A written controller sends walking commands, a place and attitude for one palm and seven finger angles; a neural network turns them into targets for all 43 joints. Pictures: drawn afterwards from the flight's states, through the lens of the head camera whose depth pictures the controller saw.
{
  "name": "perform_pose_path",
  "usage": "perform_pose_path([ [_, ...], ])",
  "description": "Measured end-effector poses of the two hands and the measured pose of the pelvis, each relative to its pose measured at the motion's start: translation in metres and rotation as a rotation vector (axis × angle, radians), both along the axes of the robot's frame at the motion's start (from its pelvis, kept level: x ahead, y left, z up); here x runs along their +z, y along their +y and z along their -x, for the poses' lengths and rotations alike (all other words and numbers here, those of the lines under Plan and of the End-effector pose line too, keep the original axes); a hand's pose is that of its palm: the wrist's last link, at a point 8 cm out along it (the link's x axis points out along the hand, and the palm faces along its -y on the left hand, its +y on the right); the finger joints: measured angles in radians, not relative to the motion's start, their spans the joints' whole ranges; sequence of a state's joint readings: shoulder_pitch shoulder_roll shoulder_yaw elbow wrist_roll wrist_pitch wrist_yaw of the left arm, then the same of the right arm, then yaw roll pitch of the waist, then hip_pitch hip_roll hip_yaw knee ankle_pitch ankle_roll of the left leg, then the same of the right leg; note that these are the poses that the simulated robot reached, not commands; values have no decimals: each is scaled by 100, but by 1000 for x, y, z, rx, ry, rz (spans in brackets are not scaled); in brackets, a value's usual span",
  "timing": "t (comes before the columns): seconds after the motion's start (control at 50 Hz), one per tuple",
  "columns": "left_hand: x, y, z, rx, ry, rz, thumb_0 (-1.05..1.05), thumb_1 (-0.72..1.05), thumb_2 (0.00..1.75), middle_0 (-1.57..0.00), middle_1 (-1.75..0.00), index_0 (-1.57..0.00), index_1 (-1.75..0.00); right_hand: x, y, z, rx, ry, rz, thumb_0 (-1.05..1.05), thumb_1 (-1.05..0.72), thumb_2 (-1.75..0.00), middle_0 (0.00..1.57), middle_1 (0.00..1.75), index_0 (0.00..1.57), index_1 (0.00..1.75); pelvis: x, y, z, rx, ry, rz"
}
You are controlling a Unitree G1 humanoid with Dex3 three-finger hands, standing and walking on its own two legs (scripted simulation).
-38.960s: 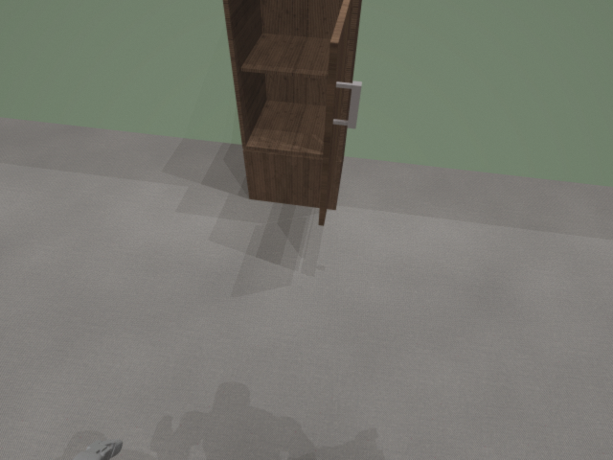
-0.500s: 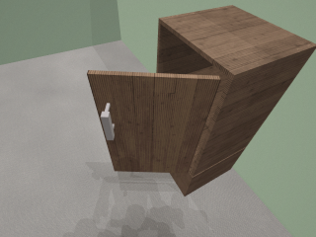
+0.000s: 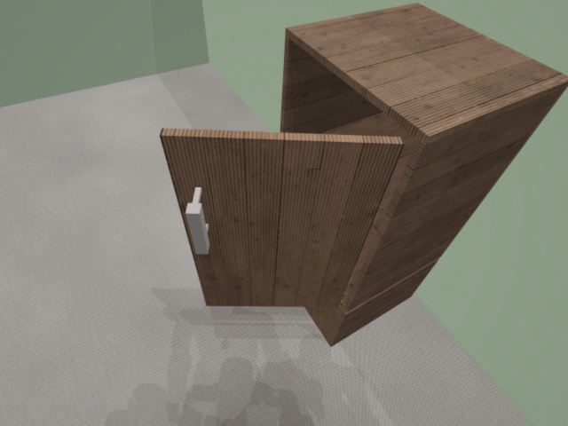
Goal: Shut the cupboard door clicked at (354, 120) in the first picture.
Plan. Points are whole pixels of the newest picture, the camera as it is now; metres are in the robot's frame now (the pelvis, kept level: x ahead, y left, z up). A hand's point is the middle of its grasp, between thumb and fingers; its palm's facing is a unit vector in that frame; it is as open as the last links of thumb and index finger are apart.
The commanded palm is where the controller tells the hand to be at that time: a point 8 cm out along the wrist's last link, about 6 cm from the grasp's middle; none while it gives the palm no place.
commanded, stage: look again from close up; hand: left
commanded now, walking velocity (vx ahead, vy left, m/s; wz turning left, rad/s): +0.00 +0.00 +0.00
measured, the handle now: (200, 221) +0.45 +0.18 -0.03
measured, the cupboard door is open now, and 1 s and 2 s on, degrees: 60 60 60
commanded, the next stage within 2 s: raise the hand and make a fist in 0.48 s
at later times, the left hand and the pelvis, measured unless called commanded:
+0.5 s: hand out of the picture -0.01 +0.17 -0.18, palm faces +0.02 -0.99 -0.14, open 7.4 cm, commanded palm none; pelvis +0.01 +0.02 +0.00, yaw +0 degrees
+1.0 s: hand (164, 403) +0.16 +0.18 -0.09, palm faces +0.08 -1.00 +0.05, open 6.1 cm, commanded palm +0.14 +0.24 -0.06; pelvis +0.00 +0.00 -0.10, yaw +6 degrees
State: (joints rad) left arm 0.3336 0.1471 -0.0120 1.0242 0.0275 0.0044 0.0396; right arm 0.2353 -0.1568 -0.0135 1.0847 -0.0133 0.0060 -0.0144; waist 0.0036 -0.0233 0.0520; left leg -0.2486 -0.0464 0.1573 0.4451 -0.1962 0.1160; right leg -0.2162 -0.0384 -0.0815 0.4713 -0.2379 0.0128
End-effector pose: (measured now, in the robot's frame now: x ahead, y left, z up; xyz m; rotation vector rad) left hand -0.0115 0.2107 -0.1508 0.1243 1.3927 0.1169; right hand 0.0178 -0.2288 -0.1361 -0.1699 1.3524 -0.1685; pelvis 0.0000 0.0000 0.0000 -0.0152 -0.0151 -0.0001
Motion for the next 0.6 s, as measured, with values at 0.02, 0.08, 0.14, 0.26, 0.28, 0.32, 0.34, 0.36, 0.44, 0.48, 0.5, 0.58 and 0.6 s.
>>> perform_pose_path([
  [0.02,0,0,2,2,6,2,0,91,89,-20,-30,-20,-30,0,1,0,-1,2,0,1,-92,-90,20,29,20,30,0,1,-1,0,0,0],
  [0.08,0,0,6,8,22,9,0,91,89,-20,-30,-20,-30,0,5,0,-3,9,1,1,-92,-90,20,29,20,30,1,4,-2,0,-1,-1],
  [0.14,-1,1,7,12,31,13,0,91,89,-20,-30,-20,-30,0,8,0,-4,13,2,1,-92,-90,20,29,20,30,1,7,-4,0,-2,-1],
  [0.26,-1,5,6,14,40,19,0,91,89,-20,-30,-20,-30,1,15,0,-11,21,2,1,-92,-90,20,29,20,30,2,13,-7,-2,-4,-1],
  [0.28,-2,5,6,14,40,19,0,91,89,-20,-30,-20,-30,1,16,0,-13,23,2,1,-92,-90,20,29,20,30,2,14,-8,-2,-4,-1],
  [0.32,-2,7,4,14,41,19,0,91,89,-20,-30,-20,-30,1,18,1,-15,27,1,1,-92,-90,20,29,20,30,2,15,-9,-3,-3,-2],
  [0.34,-2,8,3,14,41,19,0,91,89,-20,-30,-20,-30,1,19,2,-16,30,1,1,-92,-90,20,29,20,30,2,16,-10,-3,-3,-2],
  [0.36,-2,9,3,14,41,19,0,91,89,-20,-30,-20,-30,1,21,2,-18,32,0,1,-92,-90,20,29,20,30,2,17,-10,-4,-3,-2],
  [0.44,-2,12,-1,14,42,17,0,91,89,-20,-30,-20,-30,0,26,5,-24,42,-3,1,-92,-90,20,29,20,30,2,20,-13,-5,-3,-3],
  [0.48,-2,14,-2,13,43,16,0,91,89,-20,-30,-20,-30,0,28,7,-29,46,-5,1,-92,-90,20,29,20,30,2,22,-14,-7,-4,-4],
  [0.5,-2,14,-3,13,45,15,0,91,89,-20,-30,-20,-30,0,30,7,-32,48,-6,1,-92,-90,20,29,20,30,2,22,-14,-8,-5,-5],
  [0.58,-1,17,-5,12,49,11,0,91,89,-20,-30,-20,-30,-2,35,12,-44,58,-15,1,-92,-90,20,29,20,30,2,24,-16,-11,-7,-7],
  [0.6,-2,17,-5,3,49,5,0,91,89,-20,-30,-20,-30,-2,36,12,-38,61,-19,1,-91,-90,20,29,20,30,2,25,-16,-6,-3,-6],
])
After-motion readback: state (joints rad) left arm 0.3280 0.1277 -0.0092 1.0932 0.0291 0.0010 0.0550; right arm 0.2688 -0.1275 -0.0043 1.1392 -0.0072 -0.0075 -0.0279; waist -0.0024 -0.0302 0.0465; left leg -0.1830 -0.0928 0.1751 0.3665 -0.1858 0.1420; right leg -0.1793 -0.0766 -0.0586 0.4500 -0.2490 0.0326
